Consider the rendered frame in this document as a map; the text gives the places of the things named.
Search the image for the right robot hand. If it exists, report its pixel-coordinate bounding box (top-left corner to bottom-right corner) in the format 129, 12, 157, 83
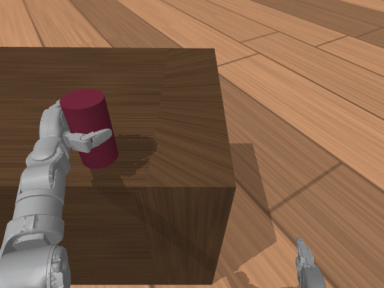
295, 237, 326, 288

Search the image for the left robot arm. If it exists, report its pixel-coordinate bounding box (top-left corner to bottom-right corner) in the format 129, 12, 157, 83
0, 136, 71, 288

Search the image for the can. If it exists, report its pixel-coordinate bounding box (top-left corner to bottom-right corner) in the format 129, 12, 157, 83
59, 89, 118, 169

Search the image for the left robot hand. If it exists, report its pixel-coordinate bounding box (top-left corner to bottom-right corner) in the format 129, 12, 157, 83
39, 100, 112, 153

